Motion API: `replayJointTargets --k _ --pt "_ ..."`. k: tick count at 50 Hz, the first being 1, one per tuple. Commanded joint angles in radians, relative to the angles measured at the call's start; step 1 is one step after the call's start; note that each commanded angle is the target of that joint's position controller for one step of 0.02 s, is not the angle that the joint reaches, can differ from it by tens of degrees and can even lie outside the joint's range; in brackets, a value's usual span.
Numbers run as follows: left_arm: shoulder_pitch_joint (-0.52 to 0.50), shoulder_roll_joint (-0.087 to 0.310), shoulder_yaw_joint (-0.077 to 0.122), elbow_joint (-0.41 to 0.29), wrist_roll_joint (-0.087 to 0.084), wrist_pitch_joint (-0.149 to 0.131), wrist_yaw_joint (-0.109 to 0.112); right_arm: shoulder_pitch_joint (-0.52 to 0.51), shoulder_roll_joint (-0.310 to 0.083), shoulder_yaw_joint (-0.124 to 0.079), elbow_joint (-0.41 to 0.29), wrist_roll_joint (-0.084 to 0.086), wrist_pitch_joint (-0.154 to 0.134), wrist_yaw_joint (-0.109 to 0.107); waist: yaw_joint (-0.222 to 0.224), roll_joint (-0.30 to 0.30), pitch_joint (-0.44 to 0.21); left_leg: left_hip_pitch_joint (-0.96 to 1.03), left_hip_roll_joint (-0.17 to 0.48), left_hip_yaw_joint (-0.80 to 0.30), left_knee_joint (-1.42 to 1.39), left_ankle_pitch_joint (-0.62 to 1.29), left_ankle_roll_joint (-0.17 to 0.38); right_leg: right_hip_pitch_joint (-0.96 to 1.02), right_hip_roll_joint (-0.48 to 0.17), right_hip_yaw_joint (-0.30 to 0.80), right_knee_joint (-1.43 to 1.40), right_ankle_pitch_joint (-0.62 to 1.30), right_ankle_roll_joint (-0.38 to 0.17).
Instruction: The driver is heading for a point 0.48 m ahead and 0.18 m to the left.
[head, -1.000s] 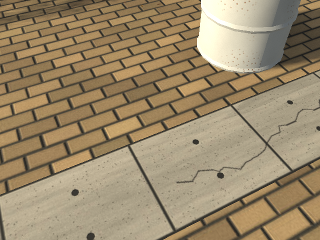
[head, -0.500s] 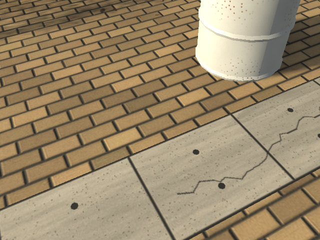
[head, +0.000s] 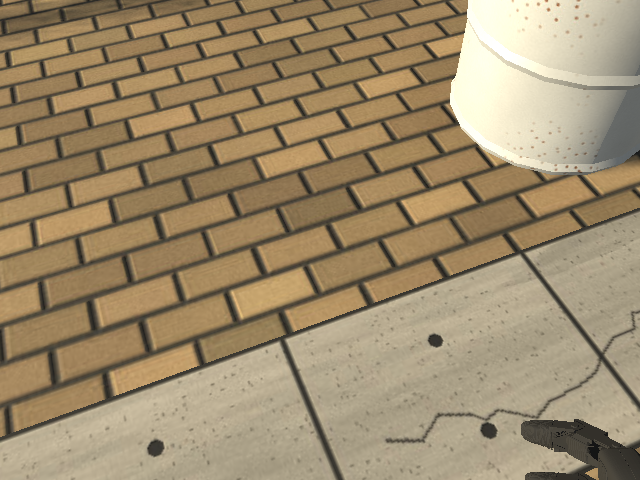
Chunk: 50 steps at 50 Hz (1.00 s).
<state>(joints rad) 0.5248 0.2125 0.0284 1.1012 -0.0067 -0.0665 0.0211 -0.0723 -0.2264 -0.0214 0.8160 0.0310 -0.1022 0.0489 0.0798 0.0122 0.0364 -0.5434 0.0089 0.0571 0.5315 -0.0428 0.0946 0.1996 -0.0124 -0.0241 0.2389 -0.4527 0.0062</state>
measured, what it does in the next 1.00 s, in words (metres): walks ahead: right foot, then left foot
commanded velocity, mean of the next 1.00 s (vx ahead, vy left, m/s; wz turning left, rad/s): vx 0.37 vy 0.00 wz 0.14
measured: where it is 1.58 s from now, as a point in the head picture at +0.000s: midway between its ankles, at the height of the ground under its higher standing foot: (359, 459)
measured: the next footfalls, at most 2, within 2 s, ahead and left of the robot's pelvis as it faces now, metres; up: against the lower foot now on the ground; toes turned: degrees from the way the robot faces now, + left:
right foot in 0.56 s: +0.51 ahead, -0.12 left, +0.00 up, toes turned +6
left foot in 0.94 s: +0.55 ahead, +0.13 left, +0.00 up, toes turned +11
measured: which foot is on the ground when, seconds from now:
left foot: down 0.00-0.56, up 0.58-0.92, down 0.94-1.00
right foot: down 0.00-0.02, up 0.04-0.54, down 0.56-1.00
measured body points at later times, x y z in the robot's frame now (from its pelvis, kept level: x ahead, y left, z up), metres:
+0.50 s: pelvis +0.28 +0.00 +0.02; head +0.31 +0.00 +0.47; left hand +0.49 +0.24 -0.07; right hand +0.24 -0.26 -0.12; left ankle +0.15 +0.10 -0.72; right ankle +0.47 -0.13 -0.69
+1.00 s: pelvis +0.47 +0.00 +0.02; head +0.48 +0.02 +0.47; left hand +0.48 +0.27 -0.13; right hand +0.66 -0.22 -0.09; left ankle +0.51 +0.12 -0.72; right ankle +0.47 -0.12 -0.72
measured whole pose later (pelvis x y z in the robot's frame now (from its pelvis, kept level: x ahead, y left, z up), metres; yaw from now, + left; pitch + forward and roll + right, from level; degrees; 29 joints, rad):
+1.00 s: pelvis +0.47 +0.00 +0.02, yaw +10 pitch +1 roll -2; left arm 0.20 0.25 0.04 1.01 0.01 -0.06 0.01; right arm 0.12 -0.23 -0.05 0.87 -0.01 -0.01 -0.02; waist 0.04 0.00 0.01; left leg -0.36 0.03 -0.01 0.51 -0.17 0.01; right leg -0.20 -0.01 -0.09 0.48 -0.30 0.00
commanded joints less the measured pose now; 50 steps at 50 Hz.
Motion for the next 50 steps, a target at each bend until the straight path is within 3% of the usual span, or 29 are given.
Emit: replayJointTargets --k 1,2,3,4,5,6,7,9,12,16,21,23,25,26,27,28,29,30,31,32,33,36,40,43,45,47,48,49,50 --pt "-0.034 0.132 0.014 -0.082 0.027 0.006 -0.002 0.477 -0.263 -0.095 0.079 -0.007 0.007 -0.022 -0.276 -0.014 -0.277 0.743 0.158 -0.226 0.039 -0.088 0.111 -0.43 -0.122 -0.007 0.677 0.756 -0.073" --pt "0.108 -0.038 -0.026 -0.077 0.011 -0.018 -0.017 0.525 -0.297 -0.096 0.103 -0.024 0.009 -0.01 -0.178 0.283 -0.45 0.999 0.387 -0.762 -0.154 -0.385 0.275 -0.755 0.083 0.066 1.023 -0.054 -0.023" --pt "0.015 0.069 -0.002 -0.081 -0.018 -0.049 -0.023 0.472 -0.201 -0.07 0.099 -0.019 0.004 -0.008 -0.204 0.185 -0.352 0.913 0.35 -0.828 -0.27 -0.451 0.222 -0.857 0.041 0.182 1.145 -0.09 -0.052" --pt "-0.096 0.128 0.016 -0.124 -0.044 -0.066 -0.024 0.37 -0.163 -0.059 0.085 -0.016 -0.003 -0.01 -0.176 0.136 -0.185 0.755 0.33 -0.661 -0.281 -0.37 0.178 -0.922 -0.008 0.145 1.162 -0.005 -0.071" --pt "-0.151 0.136 0.018 -0.138 -0.04 -0.072 -0.014 0.275 -0.143 -0.051 0.064 -0.02 -0.012 -0.007 -0.138 0.021 -0.117 0.585 0.3 -0.526 -0.303 -0.213 0.158 -0.869 -0.066 0.125 1.116 0.1 -0.075" --pt "-0.17 0.133 0.028 -0.139 -0.026 -0.066 -0.005 0.231 -0.12 -0.045 0.06 -0.032 -0.018 -0.002 -0.104 -0.004 -0.078 0.457 0.264 -0.42 -0.324 -0.1 0.146 -0.814 -0.101 0.114 1.063 0.156 -0.073" --pt "-0.142 0.113 0.031 -0.138 -0.019 -0.052 -0.003 0.218 -0.097 -0.038 0.068 -0.042 -0.023 0.001 -0.068 0.024 -0.076 0.387 0.229 -0.349 -0.35 -0.066 0.137 -0.747 -0.13 0.123 1.025 0.187 -0.074" --pt "-0.126 0.08 0.032 -0.139 -0.018 -0.028 0.0 0.242 -0.085 -0.034 0.092 -0.036 -0.024 0.0 -0.046 0.049 -0.049 0.324 0.2 -0.275 -0.396 -0.046 0.147 -0.724 -0.143 0.108 0.958 0.192 -0.068" --pt "-0.245 0.098 0.04 -0.191 -0.004 -0.015 0.004 0.303 -0.135 -0.043 0.118 -0.035 -0.024 -0.022 -0.057 0.032 0.011 0.312 0.202 -0.23 -0.441 -0.02 0.163 -0.838 -0.163 0.092 0.822 0.29 -0.033" --pt "-0.414 0.09 0.037 -0.248 0.004 -0.027 -0.007 0.384 -0.153 -0.045 0.133 -0.029 -0.009 -0.047 -0.105 0.022 0.032 0.365 0.17 -0.171 -0.444 0.032 0.129 -0.885 -0.139 0.065 0.541 0.506 -0.011" --pt "-0.59 0.086 0.026 -0.306 -0.008 -0.044 -0.03 0.495 -0.17 -0.05 0.161 -0.01 0.01 -0.056 -0.16 0.026 0.053 0.457 0.179 -0.187 -0.386 0.025 0.115 -0.837 -0.071 0.044 0.317 0.551 0.004" --pt "-0.618 0.102 0.027 -0.326 -0.012 -0.054 -0.042 0.511 -0.174 -0.055 0.165 -0.006 0.021 -0.062 -0.152 0.037 0.053 0.511 0.207 -0.22 -0.335 0.032 0.106 -0.818 -0.059 0.061 0.261 0.509 -0.005" --pt "-0.579 0.138 0.038 -0.325 -0.015 -0.064 -0.047 0.498 -0.189 -0.065 0.159 -0.006 0.03 -0.067 -0.115 0.064 0.026 0.539 0.228 -0.253 -0.275 0.086 0.088 -0.729 -0.042 0.061 0.229 0.443 -0.02" --pt "-0.513 0.162 0.05 -0.312 -0.015 -0.069 -0.046 0.478 -0.194 -0.068 0.151 -0.007 0.034 -0.067 -0.073 0.079 -0.011 0.534 0.216 -0.251 -0.205 0.188 0.074 -0.626 -0.023 0.044 0.213 0.407 -0.036" --pt "-0.366 0.207 0.074 -0.272 -0.012 -0.072 -0.039 0.463 -0.173 -0.06 0.138 -0.014 0.036 -0.065 -0.004 0.069 -0.107 0.49 0.158 -0.216 -0.042 0.276 0.046 -0.418 -0.018 0.035 0.206 0.398 -0.068" --pt "-0.175 0.28 0.094 -0.244 0.006 -0.074 -0.029 0.443 -0.125 -0.042 0.099 -0.03 0.035 -0.062 0.069 -0.004 -0.276 0.313 0.084 -0.164 0.256 0.109 0.008 -0.111 -0.182 0.193 0.252 0.377 -0.134" --pt "-0.11 0.358 0.111 -0.221 0.02 -0.061 -0.03 0.581 0.009 -0.008 0.085 -0.017 0.018 -0.06 0.002 -0.298 -0.42 -0.072 -0.081 -0.082 0.609 -0.431 -0.068 0.232 -0.43 0.62 0.178 0.34 -0.287" --pt "-0.122 0.249 0.082 -0.23 0.022 -0.059 -0.033 0.575 -0.088 -0.028 0.107 0.001 0.006 -0.062 0.017 -0.257 -0.427 -0.144 -0.053 -0.214 0.749 -0.559 -0.07 0.199 -0.417 0.711 0.11 0.404 -0.286" --pt "-0.209 0.189 0.063 -0.247 0.02 -0.06 -0.032 0.503 -0.153 -0.047 0.09 0.013 0.004 -0.066 0.005 -0.187 -0.283 -0.181 -0.02 -0.214 0.784 -0.507 -0.069 0.07 -0.384 0.521 0.127 0.591 -0.248" --pt "-0.285 0.161 0.051 -0.259 0.02 -0.058 -0.035 0.463 -0.15 -0.049 0.087 0.005 0.009 -0.073 -0.027 -0.103 -0.213 -0.142 0.02 -0.181 0.765 -0.453 -0.08 -0.072 -0.344 0.374 0.13 0.787 -0.232" --pt "-0.33 0.137 0.045 -0.254 0.018 -0.056 -0.039 0.438 -0.139 -0.056 0.085 -0.008 0.018 -0.078 -0.052 -0.065 -0.153 -0.104 0.044 -0.167 0.71 -0.42 -0.087 -0.193 -0.307 0.279 0.11 0.885 -0.225" --pt "-0.365 0.118 0.038 -0.22 0.034 -0.059 -0.041 0.464 -0.063 -0.051 0.083 -0.012 0.058 -0.076 -0.119 -0.102 -0.11 0.053 0.066 -0.136 0.551 -0.356 -0.096 -0.387 -0.25 0.136 0.036 0.956 -0.229" --pt "-0.406 0.171 0.048 -0.196 0.024 -0.046 -0.02 0.373 -0.045 -0.035 0.048 -0.03 0.076 -0.071 -0.125 -0.117 -0.13 0.178 0.061 -0.089 0.24 -0.157 -0.111 -0.455 -0.214 0.023 0.01 0.98 -0.226" --pt "-0.371 0.19 0.051 -0.165 0.011 -0.028 -0.016 0.307 -0.083 -0.04 0.034 -0.03 0.088 -0.066 -0.103 -0.114 -0.139 0.228 0.046 -0.075 0.136 -0.085 -0.108 -0.426 -0.222 0.027 0.02 0.848 -0.216" --pt "-0.379 0.189 0.048 -0.154 -0.001 -0.016 -0.014 0.285 -0.096 -0.045 0.031 -0.034 0.09 -0.064 -0.113 -0.104 -0.119 0.275 0.036 -0.063 0.036 -0.052 -0.086 -0.432 -0.218 0.038 0.055 0.698 -0.192" --pt "-0.339 0.151 0.035 -0.133 -0.008 -0.007 -0.012 0.283 -0.129 -0.058 0.036 -0.048 0.089 -0.067 -0.117 -0.067 -0.103 0.372 0.044 -0.081 -0.11 0.076 -0.046 -0.456 -0.157 0.036 0.127 0.466 -0.122" --pt "-0.293 0.115 0.024 -0.127 0.015 -0.007 -0.011 0.291 -0.186 -0.07 0.031 -0.052 0.089 -0.075 -0.091 0.019 -0.128 0.457 0.142 -0.18 -0.114 0.321 -0.016 -0.495 -0.095 -0.007 0.211 0.313 -0.064" --pt "-0.182 0.074 0.016 -0.109 0.03 -0.008 -0.01 0.247 -0.207 -0.068 0.021 -0.052 0.097 -0.083 -0.006 0.163 -0.151 0.496 0.236 -0.265 -0.1 0.394 0.072 -0.548 -0.02 -0.05 0.261 0.074 -0.013" --pt "-0.201 0.074 0.013 -0.107 0.024 0.006 0.002 0.236 -0.135 -0.052 0.03 -0.047 0.098 -0.076 -0.034 0.183 -0.163 0.434 0.242 -0.3 -0.14 0.186 0.111 -0.508 -0.023 -0.032 0.262 0.069 0.006"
